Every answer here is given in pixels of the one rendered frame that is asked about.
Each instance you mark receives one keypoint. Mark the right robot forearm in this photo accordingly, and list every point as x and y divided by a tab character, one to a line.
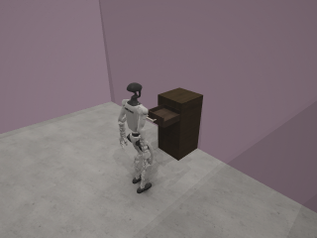
143	141

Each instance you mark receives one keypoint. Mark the left robot forearm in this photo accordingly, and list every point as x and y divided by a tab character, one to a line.
122	128

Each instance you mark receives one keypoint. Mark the right robot hand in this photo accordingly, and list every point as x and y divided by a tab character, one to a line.
146	156

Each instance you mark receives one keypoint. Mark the drawer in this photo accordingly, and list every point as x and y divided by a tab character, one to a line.
165	115

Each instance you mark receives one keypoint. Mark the robot right upper arm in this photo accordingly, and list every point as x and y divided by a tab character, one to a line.
143	113

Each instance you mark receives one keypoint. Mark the humanoid robot torso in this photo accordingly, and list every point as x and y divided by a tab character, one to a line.
132	118

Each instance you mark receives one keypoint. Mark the left robot hand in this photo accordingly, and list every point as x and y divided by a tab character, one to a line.
121	139

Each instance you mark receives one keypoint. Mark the robot head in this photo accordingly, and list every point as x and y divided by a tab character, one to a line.
134	87

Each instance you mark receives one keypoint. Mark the robot left upper arm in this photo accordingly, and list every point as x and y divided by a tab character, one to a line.
122	113

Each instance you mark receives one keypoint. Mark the cabinet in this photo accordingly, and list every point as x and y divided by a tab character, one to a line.
181	138

